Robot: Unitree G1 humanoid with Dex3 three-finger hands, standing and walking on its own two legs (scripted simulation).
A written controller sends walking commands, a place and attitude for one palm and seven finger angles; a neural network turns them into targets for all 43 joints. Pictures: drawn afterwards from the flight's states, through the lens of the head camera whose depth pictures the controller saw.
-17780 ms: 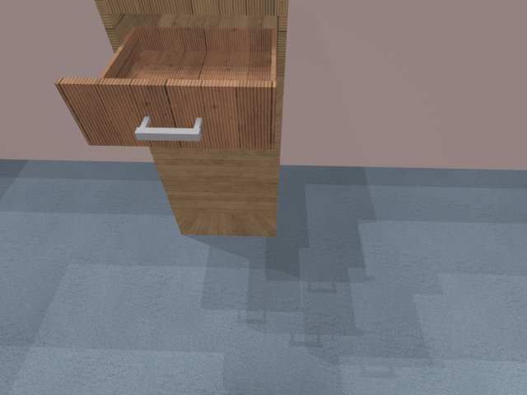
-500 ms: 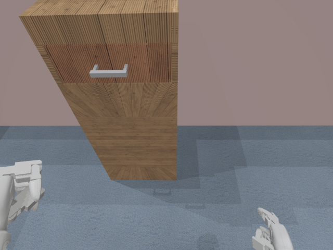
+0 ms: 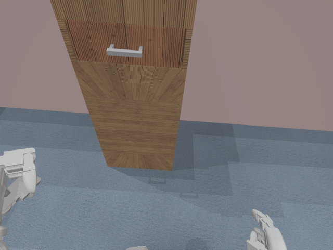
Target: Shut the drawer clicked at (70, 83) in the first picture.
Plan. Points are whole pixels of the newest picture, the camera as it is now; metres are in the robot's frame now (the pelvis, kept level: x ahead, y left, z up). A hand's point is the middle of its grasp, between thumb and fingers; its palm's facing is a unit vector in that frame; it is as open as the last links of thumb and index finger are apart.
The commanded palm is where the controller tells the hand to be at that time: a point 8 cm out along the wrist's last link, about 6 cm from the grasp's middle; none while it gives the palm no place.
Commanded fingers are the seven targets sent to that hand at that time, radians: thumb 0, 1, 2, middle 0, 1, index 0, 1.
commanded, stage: step back with the hand held close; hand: left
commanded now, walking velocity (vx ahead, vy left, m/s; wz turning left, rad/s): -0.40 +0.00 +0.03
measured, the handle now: (125, 50) +0.69 +0.19 +0.12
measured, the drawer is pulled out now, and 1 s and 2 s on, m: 0.00 0.00 0.00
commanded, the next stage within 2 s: stop stepping back and stand still in 0.34 s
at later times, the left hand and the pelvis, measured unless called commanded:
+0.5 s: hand out of the picture +0.09 +0.20 +0.20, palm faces +0.21 -0.83 -0.52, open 3.3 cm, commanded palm +0.02 +0.26 +0.19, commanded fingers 0.00 0.90 0.90 -1.40 -1.60 -1.40 -1.60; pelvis -0.12 -0.02 +0.00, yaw -2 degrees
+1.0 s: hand out of the picture +0.02 +0.22 +0.20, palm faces +0.29 -0.80 -0.52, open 3.2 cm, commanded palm -0.02 +0.27 +0.19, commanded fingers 0.00 0.90 0.90 -1.40 -1.60 -1.40 -1.60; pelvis -0.16 +0.00 +0.01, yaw -3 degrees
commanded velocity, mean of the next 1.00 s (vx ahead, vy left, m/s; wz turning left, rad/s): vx -0.07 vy -0.01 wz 0.01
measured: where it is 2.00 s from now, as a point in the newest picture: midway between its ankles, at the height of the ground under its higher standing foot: outside the picture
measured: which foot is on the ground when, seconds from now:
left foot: down 0.00-0.48, up 0.50-0.64, down 0.66-0.92, up 0.94-1.00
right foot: up 0.00-0.28, down 0.30-1.00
